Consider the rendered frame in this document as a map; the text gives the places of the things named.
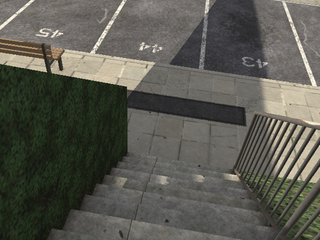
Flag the stairs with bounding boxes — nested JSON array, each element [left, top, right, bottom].
[[47, 152, 278, 240]]

